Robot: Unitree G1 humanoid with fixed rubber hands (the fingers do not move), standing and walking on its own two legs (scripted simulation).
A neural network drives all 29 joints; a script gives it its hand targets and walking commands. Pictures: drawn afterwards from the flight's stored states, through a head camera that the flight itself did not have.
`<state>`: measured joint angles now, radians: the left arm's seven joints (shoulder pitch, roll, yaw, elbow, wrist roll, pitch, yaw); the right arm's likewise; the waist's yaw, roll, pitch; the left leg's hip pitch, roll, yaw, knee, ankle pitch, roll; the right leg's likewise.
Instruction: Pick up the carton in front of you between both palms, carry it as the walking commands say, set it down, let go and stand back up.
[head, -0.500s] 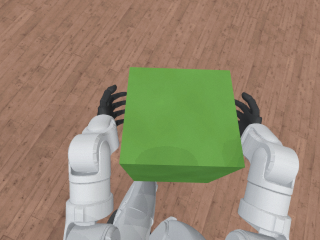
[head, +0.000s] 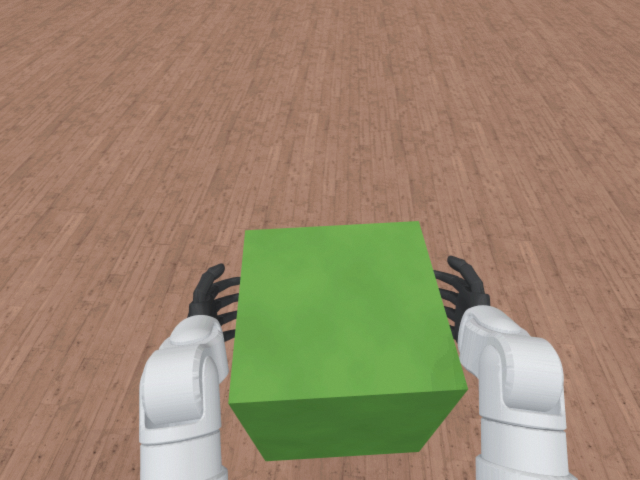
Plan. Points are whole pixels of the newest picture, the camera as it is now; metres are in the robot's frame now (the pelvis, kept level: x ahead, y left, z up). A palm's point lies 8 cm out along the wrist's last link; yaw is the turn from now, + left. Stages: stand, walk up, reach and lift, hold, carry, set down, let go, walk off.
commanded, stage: carry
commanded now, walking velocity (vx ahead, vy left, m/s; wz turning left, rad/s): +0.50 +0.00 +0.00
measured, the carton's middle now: (337, 348) +0.30 +0.00 +0.01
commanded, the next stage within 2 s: none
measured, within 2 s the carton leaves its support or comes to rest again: neither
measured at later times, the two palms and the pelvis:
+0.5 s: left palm (273, 114) +0.75 +0.12 +0.08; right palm (431, 131) +0.70 -0.18 +0.09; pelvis +0.47 +0.01 +0.01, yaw -7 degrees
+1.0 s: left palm (294, 46) +1.10 +0.09 +0.08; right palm (412, 51) +1.07 -0.21 +0.08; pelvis +0.82 -0.04 +0.00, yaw -6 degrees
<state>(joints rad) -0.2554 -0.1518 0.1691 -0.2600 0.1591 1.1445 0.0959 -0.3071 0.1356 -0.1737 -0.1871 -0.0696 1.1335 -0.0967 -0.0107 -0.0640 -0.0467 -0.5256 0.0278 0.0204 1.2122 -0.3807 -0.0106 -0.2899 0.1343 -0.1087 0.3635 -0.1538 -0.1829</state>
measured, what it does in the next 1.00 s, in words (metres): walks ahead: left foot, then right foot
